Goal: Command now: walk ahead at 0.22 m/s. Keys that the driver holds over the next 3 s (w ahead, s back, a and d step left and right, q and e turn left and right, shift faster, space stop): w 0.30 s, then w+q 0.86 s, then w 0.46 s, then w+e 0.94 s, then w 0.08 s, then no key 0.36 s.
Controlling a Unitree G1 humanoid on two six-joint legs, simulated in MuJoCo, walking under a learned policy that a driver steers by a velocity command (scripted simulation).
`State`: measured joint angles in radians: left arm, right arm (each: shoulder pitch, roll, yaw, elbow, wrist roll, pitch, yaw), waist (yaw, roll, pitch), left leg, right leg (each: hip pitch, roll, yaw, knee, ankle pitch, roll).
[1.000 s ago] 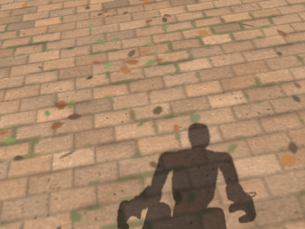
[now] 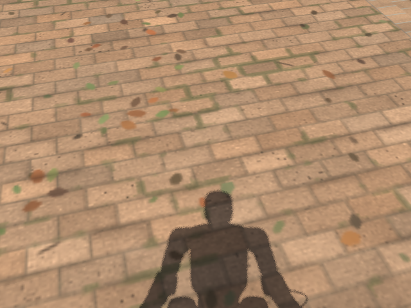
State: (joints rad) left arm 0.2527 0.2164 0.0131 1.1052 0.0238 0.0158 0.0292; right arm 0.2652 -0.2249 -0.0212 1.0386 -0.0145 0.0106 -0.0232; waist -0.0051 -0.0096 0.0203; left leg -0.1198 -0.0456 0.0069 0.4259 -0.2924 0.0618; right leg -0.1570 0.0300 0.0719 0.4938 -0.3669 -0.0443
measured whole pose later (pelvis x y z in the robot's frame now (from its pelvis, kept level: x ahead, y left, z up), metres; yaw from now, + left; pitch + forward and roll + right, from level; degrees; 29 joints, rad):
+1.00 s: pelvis +0.45 +0.02 +0.00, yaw +20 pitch +1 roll -1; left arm 0.03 0.25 0.03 0.80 0.05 -0.03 -0.02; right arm 0.41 -0.24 -0.06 0.95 0.00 -0.05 0.00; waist -0.08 -0.03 0.05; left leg -0.05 -0.16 -0.11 0.27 -0.23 0.15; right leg -0.70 -0.11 0.05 0.82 -0.05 0.05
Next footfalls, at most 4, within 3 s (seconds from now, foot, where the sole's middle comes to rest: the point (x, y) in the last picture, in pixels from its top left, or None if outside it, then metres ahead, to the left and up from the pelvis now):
0.16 right None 0.08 -0.12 -0.78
0.64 left None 0.41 0.04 -0.78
1.18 right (210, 241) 0.78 0.00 -0.78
1.70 left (128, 218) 0.88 0.32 -0.78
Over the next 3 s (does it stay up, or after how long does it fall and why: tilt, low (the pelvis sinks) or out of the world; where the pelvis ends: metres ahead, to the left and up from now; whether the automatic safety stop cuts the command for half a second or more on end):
stays up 1.40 0.38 0.00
